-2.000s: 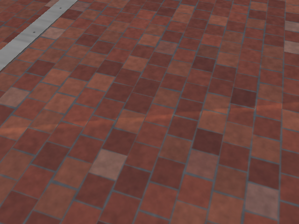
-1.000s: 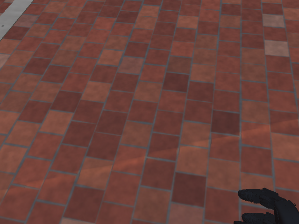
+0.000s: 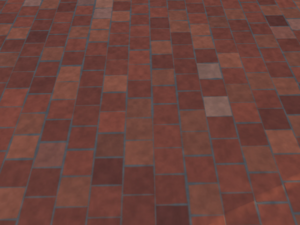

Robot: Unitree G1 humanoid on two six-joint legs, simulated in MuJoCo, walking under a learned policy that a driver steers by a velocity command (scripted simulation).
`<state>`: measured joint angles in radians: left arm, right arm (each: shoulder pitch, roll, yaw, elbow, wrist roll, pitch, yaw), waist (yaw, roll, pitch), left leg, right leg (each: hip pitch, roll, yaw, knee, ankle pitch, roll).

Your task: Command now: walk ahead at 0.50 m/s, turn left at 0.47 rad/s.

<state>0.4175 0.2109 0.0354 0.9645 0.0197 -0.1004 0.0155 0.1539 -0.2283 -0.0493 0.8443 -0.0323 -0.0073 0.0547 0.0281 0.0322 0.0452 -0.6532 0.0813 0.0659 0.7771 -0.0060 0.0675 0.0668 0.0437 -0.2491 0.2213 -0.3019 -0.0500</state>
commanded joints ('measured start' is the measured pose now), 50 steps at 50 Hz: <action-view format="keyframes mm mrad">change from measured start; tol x32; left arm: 1 26 133 23 -26 3 -5 13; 29 -530 122 -2 -344 9 46 -41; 35 -11 341 62 -249 51 15 7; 50 -38 160 30 -114 -10 -4 -35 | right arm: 1 -108 -27 6 -98 -4 -14 9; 36 385 -140 -28 -58 27 -61 -58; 50 -78 -61 28 -155 -4 -34 0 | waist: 1 0 -89 78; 8 -118 230 -266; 30 -107 52 -2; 35 39 -284 -365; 50 1 -129 3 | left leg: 1 12 -21 51 -97 -34 37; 6 388 -178 104 -206 -243 151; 9 959 251 -809 -488 -301 386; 16 485 52 -328 -558 171 235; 33 559 -24 -391 -173 444 74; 35 156 -235 -215 368 -430 11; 37 27 -141 -211 502 -413 18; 50 108 -22 -44 -51 -91 -49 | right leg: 1 -16 -310 47 -33 605 -84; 6 1 -307 -14 497 1032 -55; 7 -187 -274 -19 786 764 -24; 8 -656 -60 20 1180 -175 39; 9 -796 -19 261 1267 -208 38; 28 -756 -74 257 435 261 89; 33 -231 -15 252 237 183 9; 36 177 -478 1073 60 -161 -205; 50 -233 -222 321 -94 318 -133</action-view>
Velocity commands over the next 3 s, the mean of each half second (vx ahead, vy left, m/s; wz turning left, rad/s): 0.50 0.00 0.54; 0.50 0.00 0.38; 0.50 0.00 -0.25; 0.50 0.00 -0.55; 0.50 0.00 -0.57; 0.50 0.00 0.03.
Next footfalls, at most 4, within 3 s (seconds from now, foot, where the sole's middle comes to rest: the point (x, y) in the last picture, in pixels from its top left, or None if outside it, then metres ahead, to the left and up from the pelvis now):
0.14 left None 0.23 0.09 -0.78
0.68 right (158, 201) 0.58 0.02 -0.78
1.16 left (94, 181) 0.67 0.32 -0.78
1.70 right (119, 126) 1.00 0.24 -0.78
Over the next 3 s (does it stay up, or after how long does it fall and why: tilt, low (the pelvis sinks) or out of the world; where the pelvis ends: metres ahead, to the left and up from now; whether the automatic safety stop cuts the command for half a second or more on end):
stays up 1.49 0.20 0.01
